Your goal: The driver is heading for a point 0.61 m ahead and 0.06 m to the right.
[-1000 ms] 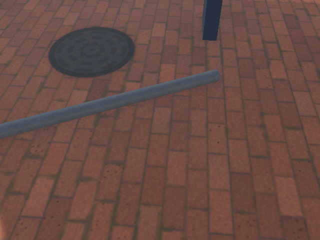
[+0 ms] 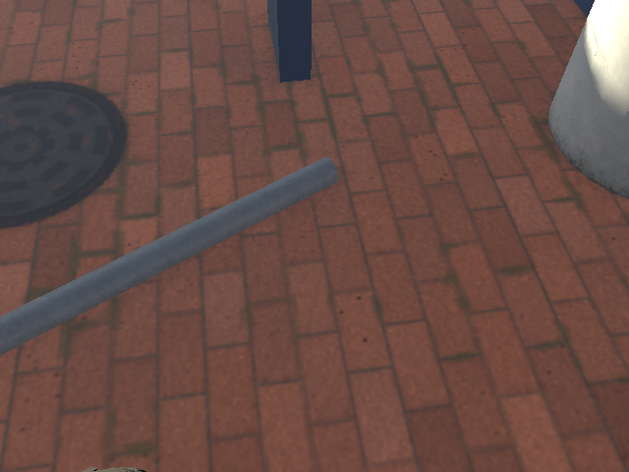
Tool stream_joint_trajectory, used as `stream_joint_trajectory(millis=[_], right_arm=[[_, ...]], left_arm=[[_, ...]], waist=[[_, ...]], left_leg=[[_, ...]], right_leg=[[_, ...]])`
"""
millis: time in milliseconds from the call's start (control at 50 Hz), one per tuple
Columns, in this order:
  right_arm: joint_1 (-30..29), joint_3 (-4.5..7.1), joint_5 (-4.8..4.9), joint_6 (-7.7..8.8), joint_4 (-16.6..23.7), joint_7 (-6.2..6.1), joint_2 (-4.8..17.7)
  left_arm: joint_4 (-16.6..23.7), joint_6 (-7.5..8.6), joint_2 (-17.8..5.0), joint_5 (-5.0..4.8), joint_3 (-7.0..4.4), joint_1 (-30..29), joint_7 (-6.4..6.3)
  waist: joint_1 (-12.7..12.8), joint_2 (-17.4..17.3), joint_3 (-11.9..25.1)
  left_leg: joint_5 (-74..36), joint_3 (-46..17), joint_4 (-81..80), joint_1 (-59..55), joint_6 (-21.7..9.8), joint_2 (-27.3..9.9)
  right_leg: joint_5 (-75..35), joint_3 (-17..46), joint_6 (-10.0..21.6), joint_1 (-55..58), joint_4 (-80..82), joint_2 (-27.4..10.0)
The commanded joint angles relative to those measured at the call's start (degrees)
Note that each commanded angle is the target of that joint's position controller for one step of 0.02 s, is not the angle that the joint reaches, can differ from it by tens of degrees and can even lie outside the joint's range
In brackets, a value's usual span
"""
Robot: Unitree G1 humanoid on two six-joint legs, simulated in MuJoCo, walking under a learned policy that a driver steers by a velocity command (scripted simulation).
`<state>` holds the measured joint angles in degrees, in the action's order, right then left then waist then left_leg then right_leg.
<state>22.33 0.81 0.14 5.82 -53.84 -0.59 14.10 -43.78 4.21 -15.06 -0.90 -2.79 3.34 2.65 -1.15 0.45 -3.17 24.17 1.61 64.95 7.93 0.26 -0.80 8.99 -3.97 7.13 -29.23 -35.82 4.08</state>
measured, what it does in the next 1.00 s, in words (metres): walks ahead, turning right: left foot, then right foot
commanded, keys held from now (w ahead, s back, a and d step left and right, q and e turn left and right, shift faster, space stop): w+e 0.40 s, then w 0.28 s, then no key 0.32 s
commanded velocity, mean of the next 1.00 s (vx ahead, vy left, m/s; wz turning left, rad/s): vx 0.42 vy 0.00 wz -0.35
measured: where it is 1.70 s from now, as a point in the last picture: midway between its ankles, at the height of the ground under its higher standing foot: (351, 407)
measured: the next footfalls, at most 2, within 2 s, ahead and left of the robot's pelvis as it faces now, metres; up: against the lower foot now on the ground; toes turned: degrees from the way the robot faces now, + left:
left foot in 0.40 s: +0.43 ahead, +0.11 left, +0.00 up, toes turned -17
right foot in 0.86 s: +0.59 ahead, -0.20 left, +0.00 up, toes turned -20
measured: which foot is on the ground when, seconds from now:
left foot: up 0.00-0.38, down 0.40-0.88, up 0.90-1.00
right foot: down 0.00-0.40, up 0.42-0.84, down 0.86-1.00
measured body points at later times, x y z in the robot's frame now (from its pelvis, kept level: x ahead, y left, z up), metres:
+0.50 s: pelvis +0.30 +0.04 +0.02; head +0.32 +0.03 +0.46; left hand +0.43 +0.29 -0.11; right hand +0.41 -0.26 -0.06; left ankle +0.40 +0.12 -0.71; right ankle +0.14 -0.06 -0.63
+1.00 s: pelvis +0.49 -0.07 +0.02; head +0.52 -0.10 +0.47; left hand +0.76 +0.09 -0.07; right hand +0.45 -0.35 -0.12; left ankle +0.45 +0.11 -0.65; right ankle +0.55 -0.19 -0.71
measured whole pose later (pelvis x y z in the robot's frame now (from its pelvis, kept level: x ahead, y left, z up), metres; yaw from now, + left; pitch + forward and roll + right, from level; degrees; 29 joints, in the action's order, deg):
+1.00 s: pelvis +0.49 -0.07 +0.02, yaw -19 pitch +2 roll +1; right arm 16.8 2.0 0.3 2.2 -47.5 -0.6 16.7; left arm -39.8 3.0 -13.0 0.7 -1.6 5.0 1.4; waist -2.2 -1.7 -1.6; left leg 31.9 -1.8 59.3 21.0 3.2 -1.7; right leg 6.1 -0.9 2.4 -25.0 -28.8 1.2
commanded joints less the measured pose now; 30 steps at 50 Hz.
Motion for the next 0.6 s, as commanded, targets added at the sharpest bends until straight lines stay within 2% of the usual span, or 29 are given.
stream_joint_trajectory(millis=[20, 40, 60, 80, 120, 160, 220, 280, 300, 340, 360, 380, 400, 420, 440, 460, 480, 500, 520, 540, 580, 600], right_arm=[[-5.3, 1.32, 1.94, 4.77, 10.2, 0.48, 8.1], [-5.9, 2.1, 0.94, 4.14, 9.9, -0.14, 9.0], [-4.5, 2.33, 0.38, 3.16, 10.2, -0.22, 8.6], [-3.4, 2.51, -0.2, 2.23, 10.5, -0.17, 8.0], [-4.7, 2.42, -1.11, 1.07, 12.1, -0.29, 6.8], [-10.1, 2.16, -1.65, 0.69, 14.6, -0.54, 6.3], [-17.8, 1.4, -1.21, 0.97, 16.8, -0.37, 4.7], [-22.6, 1.69, 0.01, 1.48, 18.7, 0.31, 5.8], [-23.0, 2.03, 0.25, 1.69, 19.1, 0.56, 6.8], [-22.7, 2.89, 0.4, 2.26, 19.6, 1.1, 8.7], [-21.1, 3.29, 0.46, 2.55, 19.4, 1.22, 9.2], [-17.0, 3.87, 0.38, 2.79, 18.4, 1.13, 9.8], [-10.8, 4.76, -0.37, 3.12, 17.6, 0.75, 11.7], [-1.4, 5.51, -0.97, 2.91, 16.8, 0.28, 15.1], [1.9, 6.61, -1.37, 2.08, 14.0, 1.06, 18.7], [0.0, 5.25, -0.53, 1.93, 15.4, 1.35, 11.8], [-2.1, 4.42, -0.17, 1.61, 15.5, 1.23, 8.6], [-4.7, 3.99, -0.67, 1.3, 15.7, 1.4, 8.1], [-6.1, 3.74, -0.84, 1.09, 15.2, 1.5, 7.3], [-6.8, 3.48, -1.12, 1.18, 14.9, 1.5, 6.8], [-6.1, 3.54, -0.45, 1.5, 13.9, 1.71, 6.6], [-5.6, 3.81, -0.13, 1.61, 13.3, 1.72, 7.5]], left_arm=[[0.1, 0.27, -8.5, 0.35, -2.83, 13.2, -0.77], [1.6, 0.6, -6.7, 0.47, -2.24, 9.2, -0.55], [2.6, 0.67, -6.4, 0.91, -2.05, 7.0, -0.65], [3.0, 0.67, -6.5, 0.72, -2.17, 6.2, -0.72], [2.9, 0.89, -7.3, 0.24, -2.41, 7.4, -1.24], [2.9, 0.85, -9.0, 0.27, -2.92, 9.3, -2.18], [2.9, 0.2, -9.9, -0.41, -3.34, 12.5, -2.9], [2.5, -0.45, -10.2, -0.82, -3.45, 15.8, -3.09], [2.4, -0.68, -9.7, -1.03, -3.36, 16.5, -3.19], [2.6, -0.97, -9.5, -0.83, -3.37, 16.9, -3.42], [2.9, -1.14, -9.6, -0.59, -3.44, 16.4, -3.46], [3.2, -1.32, -8.6, -0.46, -3.13, 15.6, -3.39], [3.8, -1.14, -6.0, -0.14, -2.2, 15.3, -3.18], [4.9, -0.87, -2.1, 1.23, -0.77, 16.6, -3.08], [6.2, -0.1, -1.1, -1.14, -0.3, 25.2, -2.89], [3.7, -0.23, -7.3, -2.01, -1.37, 24.1, -3.18], [4.4, -0.51, -9.5, -1.5, -1.95, 17.5, -3.14], [5.2, -0.6, -8.4, -0.62, -1.78, 14.0, -3.24], [6.0, -0.4, -7.4, 0.05, -1.84, 11.9, -3.12], [6.2, -0.42, -6.4, -0.11, -1.81, 12.0, -2.78], [6.0, -0.7, -4.4, -0.15, -1.37, 12.8, -2.37], [6.4, -0.75, -3.7, 0.13, -1.1, 11.7, -2.29]], waist=[[4.7, -1.3, 11.0], [2.2, -4.2, 8.3], [0.0, -3.1, 6.2], [-1.3, -2.0, 4.9], [-1.8, -0.4, 3.3], [-0.5, 1.0, 1.9], [3.1, 2.3, 2.4], [5.4, 3.8, 3.4], [5.4, 4.3, 3.7], [4.5, 5.4, 4.4], [3.3, 6.3, 4.6], [0.9, 6.9, 5.7], [-2.2, 5.5, 10.5], [-5.0, -3.0, 19.2], [-0.2, -24.6, 22.7], [-2.0, -14.1, 17.2], [-3.5, -7.7, 10.4], [-2.5, -3.1, 7.1], [-1.5, -2.9, 4.2], [-0.1, -4.9, 3.7], [0.8, -6.4, 4.1], [0.8, -6.2, 3.8]], left_leg=[[-3.4, -8.2, 16.6, 35.9, -2.2, -2.8], [-5.2, -7.5, 12.0, 32.7, -1.8, -4.8], [-6.0, -7.6, 10.0, 28.9, -1.2, -5.9], [-5.9, -7.4, 7.0, 27.1, -0.5, -6.6], [-7.8, -5.8, 0.6, 25.5, 1.5, -7.0], [-14.6, -4.4, -8.4, 26.1, 3.3, -6.0], [-26.9, -3.9, -24.7, 22.9, 3.6, -3.0], [-29.8, -4.4, -31.9, 20.3, 3.6, -0.6], [-28.4, -5.4, -33.9, 20.3, 3.1, -0.5], [-24.1, -6.3, -36.4, 18.9, 1.5, -0.1], [-21.5, -6.1, -37.3, 16.7, 0.4, 0.1], [-20.5, -5.2, -39.6, 11.4, -1.0, 0.4], [-19.8, -7.7, -39.7, 0.8, -3.7, -3.3], [-17.9, -18.5, -39.1, -13.8, -7.3, -14.2], [-2.4, -47.8, -46.4, -27.1, -16.3, -24.4], [8.1, -47.7, -48.6, -23.6, -14.7, -22.9], [4.2, -37.0, -48.3, -17.3, -12.1, -20.1], [-4.9, -29.9, -48.9, -10.7, -11.3, -17.3], [-11.4, -25.2, -50.0, -6.2, -11.5, -15.0], [-15.5, -21.2, -51.3, -3.2, -11.1, -13.2], [-21.2, -17.1, -53.1, -1.6, -12.2, -11.9], [-23.6, -15.8, -54.0, -1.3, -12.9, -12.2]], right_leg=[[-2.2, 34.3, 12.7, 37.1, 20.2, -18.6], [-6.1, 28.9, 11.2, 29.4, 21.2, -16.1], [-8.2, 26.0, 11.2, 22.8, 22.8, -14.4], [-9.2, 24.8, 11.3, 18.6, 24.0, -13.3], [-12.1, 21.0, 11.5, 12.4, 25.5, -11.8], [-12.7, 18.2, 10.8, 9.4, 26.0, -9.9], [-8.4, 16.0, 7.6, 9.5, 23.4, -7.2], [-4.0, 19.8, 6.3, 12.8, 20.3, -8.9], [-2.5, 21.8, 5.8, 15.2, 18.4, -9.6], [-1.0, 26.0, 4.8, 19.4, 14.8, -11.4], [-1.5, 27.5, 4.1, 20.2, 12.8, -11.8], [-2.8, 27.5, 3.0, 19.9, 9.5, -10.5], [-3.8, 25.1, 1.0, 17.4, 0.6, -7.4], [7.8, 18.2, -1.5, 9.9, -16.7, -3.1], [25.8, 13.2, -4.1, -10.3, -32.8, 2.1], [22.0, 16.2, -4.8, -15.9, -39.4, -2.1], [16.4, 14.8, -5.0, -17.0, -40.2, -3.6], [12.6, 13.3, -5.3, -14.8, -38.4, -5.2], [10.3, 13.1, -5.4, -14.0, -35.0, -6.5], [9.1, 12.4, -5.3, -11.3, -32.4, -7.9], [8.5, 9.9, -5.6, -9.4, -28.2, -8.4], [7.6, 9.1, -6.0, -9.8, -25.6, -8.8]])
